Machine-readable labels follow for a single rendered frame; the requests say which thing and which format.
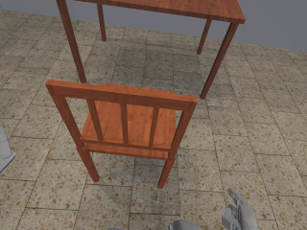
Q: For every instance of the chair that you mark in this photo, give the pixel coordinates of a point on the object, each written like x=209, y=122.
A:
x=125, y=120

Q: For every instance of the robot left hand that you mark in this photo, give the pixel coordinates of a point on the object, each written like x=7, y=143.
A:
x=6, y=154

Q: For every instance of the robot right thigh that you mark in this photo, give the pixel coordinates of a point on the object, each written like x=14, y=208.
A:
x=182, y=224

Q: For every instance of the robot right hand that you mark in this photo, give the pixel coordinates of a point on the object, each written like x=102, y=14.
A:
x=242, y=218

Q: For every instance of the table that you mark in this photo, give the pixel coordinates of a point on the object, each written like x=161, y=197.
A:
x=219, y=10

